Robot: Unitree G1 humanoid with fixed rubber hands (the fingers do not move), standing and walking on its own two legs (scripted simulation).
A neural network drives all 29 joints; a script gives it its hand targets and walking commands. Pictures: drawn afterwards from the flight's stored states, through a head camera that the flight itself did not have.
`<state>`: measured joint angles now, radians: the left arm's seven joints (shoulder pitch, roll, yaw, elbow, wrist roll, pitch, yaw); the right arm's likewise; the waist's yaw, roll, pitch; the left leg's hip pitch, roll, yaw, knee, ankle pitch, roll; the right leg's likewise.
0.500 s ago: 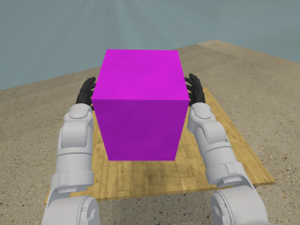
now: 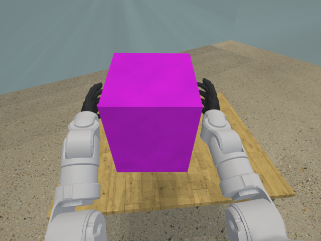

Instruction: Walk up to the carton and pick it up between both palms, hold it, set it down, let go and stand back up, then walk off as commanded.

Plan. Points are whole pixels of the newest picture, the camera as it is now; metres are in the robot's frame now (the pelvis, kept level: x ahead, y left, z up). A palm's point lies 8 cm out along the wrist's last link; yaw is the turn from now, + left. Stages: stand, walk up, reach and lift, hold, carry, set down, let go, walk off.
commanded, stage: hold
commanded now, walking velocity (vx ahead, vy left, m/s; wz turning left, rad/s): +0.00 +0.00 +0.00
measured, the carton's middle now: (152, 114) +0.42 +0.00 +0.17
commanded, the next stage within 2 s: none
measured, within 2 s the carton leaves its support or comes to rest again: neither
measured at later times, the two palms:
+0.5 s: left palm (90, 116) +0.36 +0.14 +0.21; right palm (210, 111) +0.37 -0.14 +0.21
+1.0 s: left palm (90, 117) +0.35 +0.14 +0.21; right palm (212, 112) +0.36 -0.14 +0.21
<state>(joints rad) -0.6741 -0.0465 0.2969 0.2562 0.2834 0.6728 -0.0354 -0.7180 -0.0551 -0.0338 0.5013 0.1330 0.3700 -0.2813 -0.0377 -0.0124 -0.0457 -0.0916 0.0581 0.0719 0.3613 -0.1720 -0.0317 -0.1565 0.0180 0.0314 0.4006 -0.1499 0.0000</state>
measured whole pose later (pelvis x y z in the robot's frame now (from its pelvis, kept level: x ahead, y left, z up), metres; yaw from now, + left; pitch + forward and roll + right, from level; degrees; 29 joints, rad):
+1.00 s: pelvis +0.00 +0.00 +0.00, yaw +0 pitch -7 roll +1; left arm -0.65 -0.05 0.30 0.22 0.29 0.68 -0.04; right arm -0.70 -0.05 -0.03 0.48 0.13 0.35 -0.28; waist -0.04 -0.02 -0.03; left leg -0.07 0.06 0.07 0.36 -0.17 -0.03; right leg -0.14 0.02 0.03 0.40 -0.15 0.00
